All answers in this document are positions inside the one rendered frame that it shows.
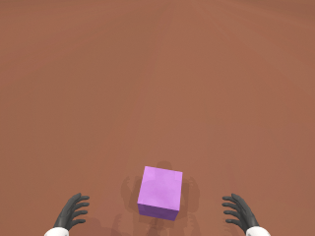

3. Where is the left robot hand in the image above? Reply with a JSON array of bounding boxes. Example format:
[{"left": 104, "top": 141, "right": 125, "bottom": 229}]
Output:
[{"left": 53, "top": 193, "right": 90, "bottom": 231}]

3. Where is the right robot hand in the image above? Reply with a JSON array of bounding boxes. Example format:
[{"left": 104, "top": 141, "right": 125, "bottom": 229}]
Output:
[{"left": 221, "top": 193, "right": 260, "bottom": 236}]

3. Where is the carton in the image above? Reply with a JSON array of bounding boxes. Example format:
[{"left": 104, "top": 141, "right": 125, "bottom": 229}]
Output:
[{"left": 137, "top": 166, "right": 183, "bottom": 221}]

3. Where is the robot right forearm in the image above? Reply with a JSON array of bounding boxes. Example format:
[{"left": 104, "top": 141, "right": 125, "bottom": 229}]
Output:
[{"left": 246, "top": 226, "right": 271, "bottom": 236}]

